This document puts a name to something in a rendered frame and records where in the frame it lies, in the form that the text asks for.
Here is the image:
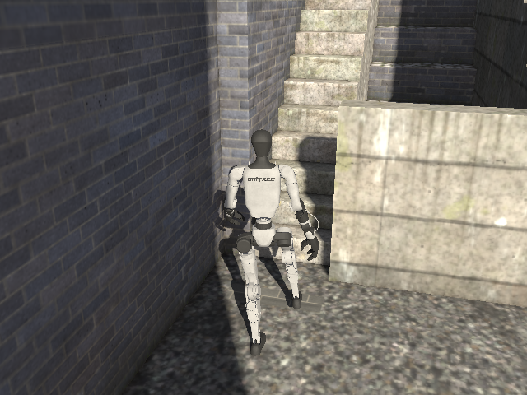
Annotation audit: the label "stairs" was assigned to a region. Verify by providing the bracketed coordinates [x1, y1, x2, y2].
[254, 0, 379, 266]

